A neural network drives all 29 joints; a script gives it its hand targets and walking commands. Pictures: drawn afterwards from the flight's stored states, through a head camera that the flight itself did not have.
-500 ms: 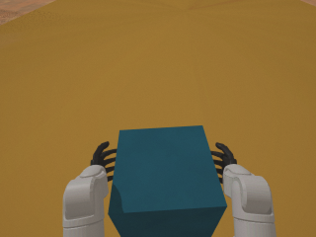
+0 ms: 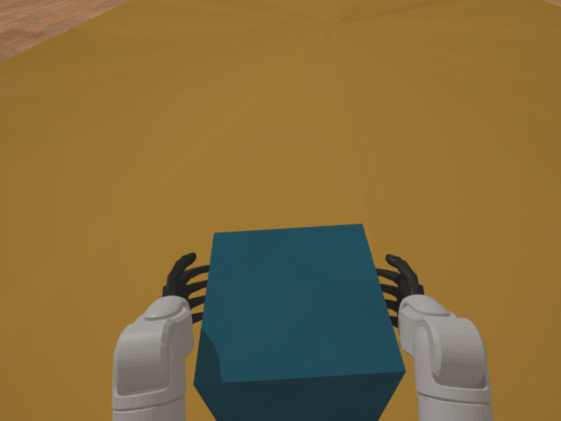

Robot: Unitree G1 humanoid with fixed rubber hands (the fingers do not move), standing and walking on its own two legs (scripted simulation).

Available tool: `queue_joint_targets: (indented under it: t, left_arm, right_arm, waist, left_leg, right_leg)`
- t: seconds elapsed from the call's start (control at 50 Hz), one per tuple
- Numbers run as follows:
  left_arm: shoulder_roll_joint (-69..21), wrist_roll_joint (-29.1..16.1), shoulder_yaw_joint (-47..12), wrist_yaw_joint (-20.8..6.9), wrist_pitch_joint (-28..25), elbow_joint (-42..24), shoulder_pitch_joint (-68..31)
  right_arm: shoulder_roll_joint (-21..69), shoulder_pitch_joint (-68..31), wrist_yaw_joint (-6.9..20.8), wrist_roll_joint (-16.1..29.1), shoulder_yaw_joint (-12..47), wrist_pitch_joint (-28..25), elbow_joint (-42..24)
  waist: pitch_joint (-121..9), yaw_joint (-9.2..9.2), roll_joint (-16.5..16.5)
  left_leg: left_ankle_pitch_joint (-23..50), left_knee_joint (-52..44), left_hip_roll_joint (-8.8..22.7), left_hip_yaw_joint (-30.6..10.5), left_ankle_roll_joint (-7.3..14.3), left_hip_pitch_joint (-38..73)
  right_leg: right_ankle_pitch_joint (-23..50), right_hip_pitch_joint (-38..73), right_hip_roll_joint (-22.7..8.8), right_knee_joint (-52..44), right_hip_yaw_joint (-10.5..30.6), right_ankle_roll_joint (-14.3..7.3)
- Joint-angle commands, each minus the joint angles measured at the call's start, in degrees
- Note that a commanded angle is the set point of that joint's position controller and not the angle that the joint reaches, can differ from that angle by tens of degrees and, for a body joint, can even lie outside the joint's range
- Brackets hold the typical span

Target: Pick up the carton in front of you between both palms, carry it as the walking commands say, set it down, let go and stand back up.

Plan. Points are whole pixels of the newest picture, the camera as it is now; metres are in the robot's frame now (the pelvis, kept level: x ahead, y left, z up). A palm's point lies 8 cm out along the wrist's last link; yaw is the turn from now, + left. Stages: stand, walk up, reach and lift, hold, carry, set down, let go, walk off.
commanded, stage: carry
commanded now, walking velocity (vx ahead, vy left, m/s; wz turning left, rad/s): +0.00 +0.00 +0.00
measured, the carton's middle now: (294, 336) +0.27 +0.00 +0.01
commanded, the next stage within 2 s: hold in 1.32 s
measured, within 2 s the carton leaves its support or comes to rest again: neither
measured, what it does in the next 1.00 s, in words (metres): shifts its weight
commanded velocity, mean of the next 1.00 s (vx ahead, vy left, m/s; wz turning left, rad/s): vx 0.00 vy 0.00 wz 0.00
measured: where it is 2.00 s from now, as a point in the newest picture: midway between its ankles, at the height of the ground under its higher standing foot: outside the picture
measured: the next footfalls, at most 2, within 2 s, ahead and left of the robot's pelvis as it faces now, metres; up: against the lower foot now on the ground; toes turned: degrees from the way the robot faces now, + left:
none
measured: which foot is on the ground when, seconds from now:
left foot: down 0.00-1.00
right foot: down 0.00-1.00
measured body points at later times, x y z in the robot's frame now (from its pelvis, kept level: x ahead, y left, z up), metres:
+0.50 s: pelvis -0.04 +0.00 -0.01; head -0.07 +0.01 +0.44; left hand +0.24 +0.15 +0.06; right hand +0.23 -0.15 +0.05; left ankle -0.04 +0.11 -0.74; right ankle -0.11 -0.10 -0.74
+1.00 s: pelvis -0.09 +0.00 -0.01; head -0.12 +0.01 +0.44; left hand +0.21 +0.16 +0.02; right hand +0.21 -0.15 +0.02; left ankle -0.04 +0.11 -0.74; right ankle -0.11 -0.10 -0.74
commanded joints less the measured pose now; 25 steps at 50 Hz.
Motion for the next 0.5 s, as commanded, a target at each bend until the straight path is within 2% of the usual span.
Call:
queue_joint_targets:
  t: [0.0,0.04,0.06,0.1,0.14,0.16,0.2,0.26,0.3,0.4,0.48]
  left_arm:
    - [-52.45,-23.89,-41.03,-14.39,1.13,-1.24,-23.04]
    - [-52.51,-23.87,-41.0,-14.47,1.09,-1.15,-22.98]
    - [-52.57,-23.88,-41.0,-14.49,1.07,-1.18,-23.11]
    - [-52.6,-23.82,-40.99,-14.44,1.06,-1.23,-23.18]
    - [-52.61,-23.73,-41.0,-14.37,1.05,-1.38,-23.16]
    - [-52.65,-23.76,-41.05,-14.35,1.05,-1.58,-23.38]
    - [-52.67,-23.92,-41.16,-14.37,1.11,-1.84,-23.88]
    - [-52.61,-23.74,-41.18,-14.48,1.05,-0.99,-22.82]
    - [-52.84,-23.35,-41.25,-14.59,0.69,-0.17,-22.06]
    - [-54.24,-22.39,-42.02,-15.0,-1.52,1.3,-22.64]
    - [-53.57,-20.83,-41.86,-15.14,-4.59,3.28,-23.31]
  right_arm:
    - [51.07,-27.9,14.84,24.23,40.26,-0.85,-4.58]
    - [51.09,-28.11,14.83,24.21,40.4,-0.8,-4.73]
    - [51.12,-28.35,14.84,24.26,40.46,-0.77,-4.83]
    - [51.06,-28.47,14.91,24.36,40.5,-0.71,-4.84]
    - [51.03,-28.25,15.01,24.43,40.42,-0.75,-4.74]
    - [51.14,-28.3,15.05,24.47,40.39,-0.82,-4.73]
    - [51.36,-28.44,15.05,24.46,40.31,-0.93,-4.71]
    - [51.2,-27.34,14.96,24.0,40.1,-0.99,-4.16]
    - [51.24,-26.86,15.05,23.67,40.23,-1.21,-3.63]
    - [52.46,-27.77,15.87,23.32,41.34,-3.26,-2.29]
    - [51.94,-28.39,16.25,22.05,41.19,-6.42,-0.24]
  waist:
    - [-12.84,-0.03,-1.32]
    - [-12.14,0.01,-3.11]
    - [-11.78,0.04,-3.17]
    - [-12.24,0.1,-1.51]
    - [-13.53,0.13,1.22]
    - [-13.59,0.14,1.94]
    - [-12.82,0.06,1.84]
    - [-12.52,-0.08,-1.05]
    - [-12.34,-0.09,-1.7]
    - [-9.92,-0.15,-0.21]
    - [-7.83,-0.27,0.67]
  left_leg:
    - [35.72,1.06,4.28,-3.63,0.35,7.24]
    - [28.73,-0.99,3.17,-2.85,-0.28,5.01]
    - [28.2,-1.87,3.03,-2.81,-0.36,5.51]
    - [35.08,-1.38,4.05,-3.83,0.13,9.37]
    - [45.98,0.25,6.22,-5.55,1.34,13.19]
    - [47.99,0.5,6.9,-6.05,1.81,13.6]
    - [44.11,0.79,6.83,-6.14,1.88,11.6]
    - [31.75,1.48,5.43,-5.24,1.07,6.62]
    - [27.89,1.57,5.25,-5.38,1.0,6.16]
    - [25.06,-0.09,6.49,-6.79,1.75,5.81]
    - [19.72,-2.6,6.65,-7.4,1.73,4.85]
  right_leg:
    - [44.87,6.03,-5.28,-0.15,3.34,0.12]
    - [49.55,7.87,-6.23,0.69,3.91,-0.48]
    - [49.39,7.43,-6.4,0.96,3.97,-0.63]
    - [43.74,4.26,-5.93,1.6,3.63,-0.37]
    - [33.64,0.87,-4.91,1.63,2.89,0.21]
    - [30.03,0.27,-4.58,0.73,2.8,0.35]
    - [30.06,1.48,-4.75,-0.67,3.03,0.2]
    - [40.07,5.19,-6.7,0.67,4.08,-0.68]
    - [40.23,4.58,-7.42,1.2,4.28,-1.23]
    - [23.93,-0.11,-6.33,0.22,4.09,-1.69]
    - [15.85,-1.37,-6.08,-1.6,4.59,-2.01]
